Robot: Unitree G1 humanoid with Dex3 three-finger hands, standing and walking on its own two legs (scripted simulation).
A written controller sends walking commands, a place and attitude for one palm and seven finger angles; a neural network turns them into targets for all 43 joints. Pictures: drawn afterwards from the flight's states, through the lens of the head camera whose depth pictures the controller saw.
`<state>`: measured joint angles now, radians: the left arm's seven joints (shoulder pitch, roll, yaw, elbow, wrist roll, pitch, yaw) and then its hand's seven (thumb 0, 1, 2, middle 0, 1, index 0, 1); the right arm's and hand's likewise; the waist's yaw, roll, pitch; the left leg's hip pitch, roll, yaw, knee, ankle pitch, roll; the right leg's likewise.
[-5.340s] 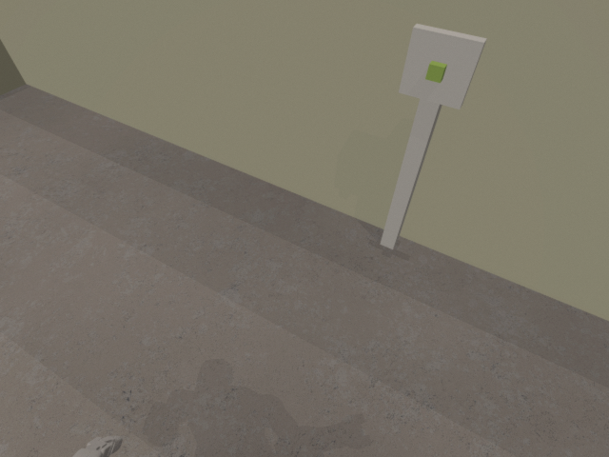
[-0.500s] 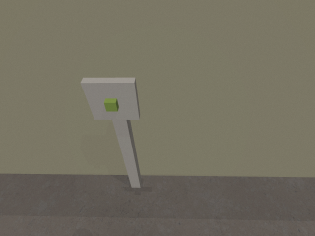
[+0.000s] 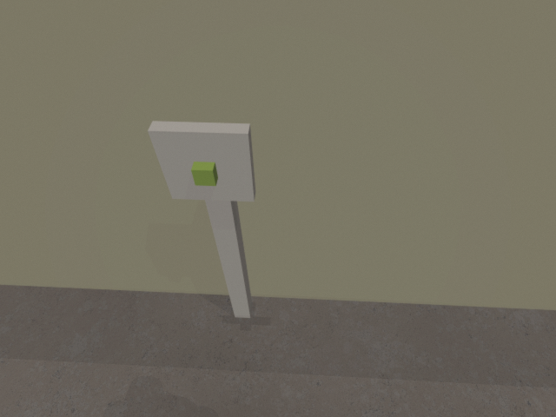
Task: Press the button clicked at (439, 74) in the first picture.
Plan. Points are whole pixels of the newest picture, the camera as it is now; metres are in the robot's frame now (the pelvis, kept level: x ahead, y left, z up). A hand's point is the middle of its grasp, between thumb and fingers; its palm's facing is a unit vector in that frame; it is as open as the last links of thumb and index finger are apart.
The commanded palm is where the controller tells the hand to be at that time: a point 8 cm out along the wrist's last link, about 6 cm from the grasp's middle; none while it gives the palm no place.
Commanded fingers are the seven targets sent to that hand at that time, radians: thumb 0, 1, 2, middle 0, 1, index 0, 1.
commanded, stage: look again from close up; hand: left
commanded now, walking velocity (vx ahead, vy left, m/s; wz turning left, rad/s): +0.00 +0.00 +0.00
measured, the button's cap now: (205, 172) +0.53 +0.18 +0.02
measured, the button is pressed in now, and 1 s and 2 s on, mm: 0 0 0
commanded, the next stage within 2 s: raise the hand and make a fist in 0.40 s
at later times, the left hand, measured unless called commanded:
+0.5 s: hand out of the picture +0.03 +0.22 -0.17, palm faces -0.01 -0.97 -0.22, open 7.4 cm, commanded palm +0.10 +0.27 -0.07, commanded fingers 0.00 0.90 0.90 -0.23 -0.33 -0.23 -0.33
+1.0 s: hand out of the picture +0.12 +0.21 -0.06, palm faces +0.10 -0.99 -0.03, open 4.8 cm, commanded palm +0.12 +0.26 -0.04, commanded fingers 0.00 0.90 0.90 -0.92 -1.08 -0.92 -1.08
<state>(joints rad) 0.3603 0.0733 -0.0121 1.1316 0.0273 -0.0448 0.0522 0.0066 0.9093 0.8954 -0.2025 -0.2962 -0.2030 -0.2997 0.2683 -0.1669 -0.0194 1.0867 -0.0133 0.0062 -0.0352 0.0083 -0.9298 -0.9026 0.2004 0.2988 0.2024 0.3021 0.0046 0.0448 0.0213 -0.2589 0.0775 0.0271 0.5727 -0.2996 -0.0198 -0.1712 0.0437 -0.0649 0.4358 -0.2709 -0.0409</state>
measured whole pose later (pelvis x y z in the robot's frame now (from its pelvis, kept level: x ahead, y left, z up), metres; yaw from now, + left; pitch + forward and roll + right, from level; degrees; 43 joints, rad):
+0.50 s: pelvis +0.01 +0.04 +0.00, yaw -1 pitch +0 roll +0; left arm 0.26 0.17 -0.01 1.09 0.02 -0.01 0.04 0.01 0.91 0.90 -0.20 -0.30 -0.20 -0.30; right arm 0.30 -0.15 0.02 1.10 -0.02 -0.02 -0.03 0.00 -0.92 -0.90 0.20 0.30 0.20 0.30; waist 0.00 0.00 0.02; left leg -0.19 -0.02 0.08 0.48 -0.29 0.03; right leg -0.18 -0.05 -0.02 0.50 -0.32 0.02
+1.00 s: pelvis -0.05 -0.01 -0.10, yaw +2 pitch +13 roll -1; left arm 0.47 0.21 0.21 0.07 -0.29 -0.48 -0.34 0.02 0.90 0.90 -0.66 -0.79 -0.66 -0.80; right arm 0.12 -0.27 -0.06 0.47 0.02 -0.23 -0.05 0.01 -0.91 -0.90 0.20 0.30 0.20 0.30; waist 0.05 -0.02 -0.15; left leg -0.91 0.05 -0.03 1.20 -0.52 -0.03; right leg -0.86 -0.01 -0.12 1.19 -0.57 -0.05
